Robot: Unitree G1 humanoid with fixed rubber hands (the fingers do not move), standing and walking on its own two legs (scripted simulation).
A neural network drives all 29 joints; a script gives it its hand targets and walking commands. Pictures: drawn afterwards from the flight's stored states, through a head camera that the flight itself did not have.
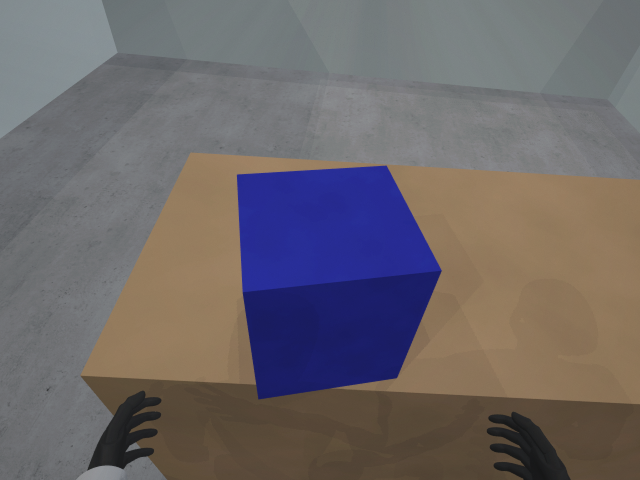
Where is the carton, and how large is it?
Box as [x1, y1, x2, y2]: [237, 166, 441, 398]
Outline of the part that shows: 386,166 237,174 242,289 258,398 388,379 397,376 441,270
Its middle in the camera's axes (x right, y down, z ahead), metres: +0.00 +0.05 +0.55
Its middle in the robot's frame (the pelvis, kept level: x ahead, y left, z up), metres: +0.38 +0.02 +0.04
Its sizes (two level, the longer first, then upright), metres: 0.210 0.200 0.250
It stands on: a pedestal, 0.70 m high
